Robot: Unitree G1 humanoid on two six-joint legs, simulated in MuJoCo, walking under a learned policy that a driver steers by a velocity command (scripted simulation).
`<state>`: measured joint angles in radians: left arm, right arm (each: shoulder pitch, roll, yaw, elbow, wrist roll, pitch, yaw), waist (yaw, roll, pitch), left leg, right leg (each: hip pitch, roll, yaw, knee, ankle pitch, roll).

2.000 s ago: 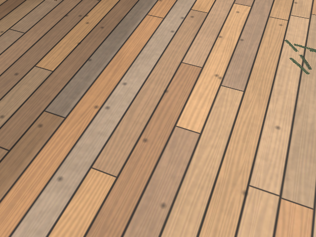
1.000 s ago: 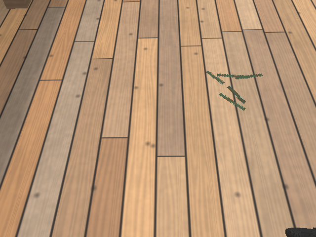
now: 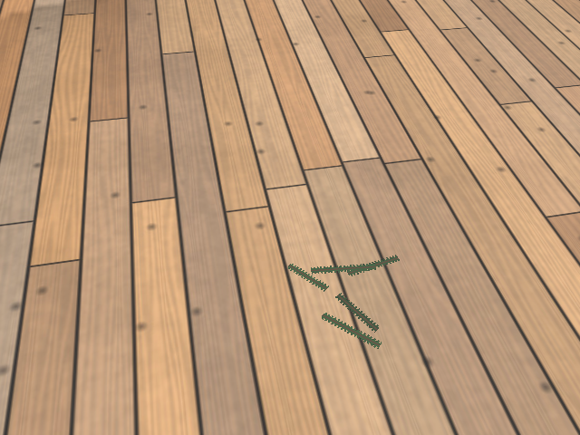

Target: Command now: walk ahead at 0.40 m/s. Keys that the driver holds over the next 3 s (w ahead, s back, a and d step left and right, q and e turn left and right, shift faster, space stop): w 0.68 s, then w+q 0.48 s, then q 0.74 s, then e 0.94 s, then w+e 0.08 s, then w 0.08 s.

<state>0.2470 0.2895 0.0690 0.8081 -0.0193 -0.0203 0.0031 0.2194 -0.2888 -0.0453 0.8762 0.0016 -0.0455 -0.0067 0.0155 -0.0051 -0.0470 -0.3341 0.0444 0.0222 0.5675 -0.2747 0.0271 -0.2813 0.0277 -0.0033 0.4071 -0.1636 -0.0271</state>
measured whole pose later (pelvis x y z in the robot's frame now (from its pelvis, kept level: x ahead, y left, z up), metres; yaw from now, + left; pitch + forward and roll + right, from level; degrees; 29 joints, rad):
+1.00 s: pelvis +0.49 -0.02 -0.02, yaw +7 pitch +2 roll -2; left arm 0.33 0.28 0.06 0.95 -0.01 -0.05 0.01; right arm 0.05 -0.25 -0.04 0.77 0.02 -0.06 0.06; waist 0.06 0.02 0.03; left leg -0.57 0.03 0.04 0.57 -0.04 0.09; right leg 0.14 0.03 -0.16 0.24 -0.41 0.00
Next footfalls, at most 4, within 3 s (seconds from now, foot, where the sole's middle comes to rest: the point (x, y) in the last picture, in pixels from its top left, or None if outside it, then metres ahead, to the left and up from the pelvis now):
0.02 left None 0.06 0.12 -0.78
0.48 right None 0.36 -0.14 -0.78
1.02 left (258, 382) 0.67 0.10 -0.78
1.48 right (302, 291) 0.95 -0.01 -0.78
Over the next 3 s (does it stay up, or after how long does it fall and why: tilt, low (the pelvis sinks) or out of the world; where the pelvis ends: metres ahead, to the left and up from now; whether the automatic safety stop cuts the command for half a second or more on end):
stays up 0.81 0.09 0.00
